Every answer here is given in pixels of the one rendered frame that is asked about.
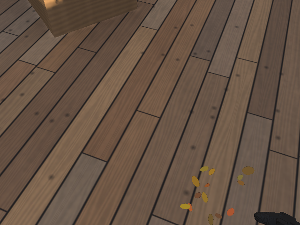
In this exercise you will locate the right robot hand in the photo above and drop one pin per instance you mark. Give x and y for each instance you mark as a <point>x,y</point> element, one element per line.
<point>272,218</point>

